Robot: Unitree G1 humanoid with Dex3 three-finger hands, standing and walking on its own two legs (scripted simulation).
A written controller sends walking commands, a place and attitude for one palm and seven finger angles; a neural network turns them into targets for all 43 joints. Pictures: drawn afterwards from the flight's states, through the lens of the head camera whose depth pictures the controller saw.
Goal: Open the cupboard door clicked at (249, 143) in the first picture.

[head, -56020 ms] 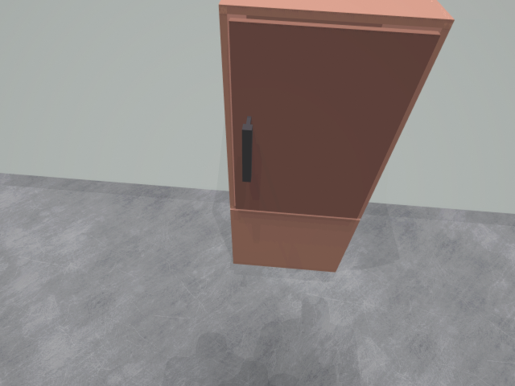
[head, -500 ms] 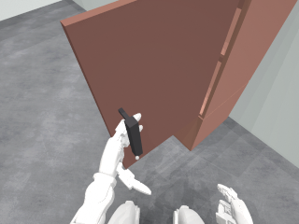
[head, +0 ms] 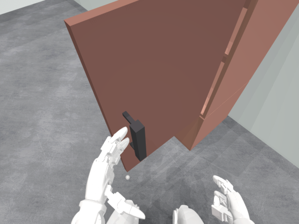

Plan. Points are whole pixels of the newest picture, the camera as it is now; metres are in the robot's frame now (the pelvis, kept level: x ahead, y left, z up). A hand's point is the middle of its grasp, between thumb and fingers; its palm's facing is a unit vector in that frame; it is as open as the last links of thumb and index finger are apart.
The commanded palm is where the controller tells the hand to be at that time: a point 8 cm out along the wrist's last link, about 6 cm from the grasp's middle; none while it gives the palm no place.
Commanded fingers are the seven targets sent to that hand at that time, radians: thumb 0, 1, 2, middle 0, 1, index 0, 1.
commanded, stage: slide the hand sideways off the handle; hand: left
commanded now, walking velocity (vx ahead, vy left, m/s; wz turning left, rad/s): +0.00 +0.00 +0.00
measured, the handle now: (134, 137) +0.33 +0.06 +0.04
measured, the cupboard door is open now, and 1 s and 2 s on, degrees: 88 88 88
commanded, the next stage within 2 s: draw the hand back to the body in 0.50 s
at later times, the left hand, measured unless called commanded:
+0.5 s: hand (102, 190) +0.20 +0.12 +0.04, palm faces -0.01 -1.00 -0.04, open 16.2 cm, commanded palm +0.17 +0.17 +0.05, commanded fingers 0.00 -0.50 0.30 -0.15 -0.30 -0.15 -0.30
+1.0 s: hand (73, 189) +0.18 +0.16 +0.11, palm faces -0.07 -1.00 -0.04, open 16.3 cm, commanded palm +0.16 +0.22 +0.13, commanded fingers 0.00 -0.47 0.31 -0.15 -0.30 -0.15 -0.30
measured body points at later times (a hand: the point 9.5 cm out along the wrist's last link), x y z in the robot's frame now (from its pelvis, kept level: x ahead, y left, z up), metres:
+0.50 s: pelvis +0.00 -0.02 -0.01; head +0.08 -0.03 +0.44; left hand +0.19 +0.18 +0.05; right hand +0.20 -0.25 -0.09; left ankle +0.02 +0.10 -0.64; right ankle +0.01 -0.10 -0.64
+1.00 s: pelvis +0.01 +0.00 +0.03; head +0.03 -0.01 +0.48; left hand +0.18 +0.21 +0.11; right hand +0.19 -0.22 -0.04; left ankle +0.02 +0.10 -0.64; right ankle +0.01 -0.10 -0.64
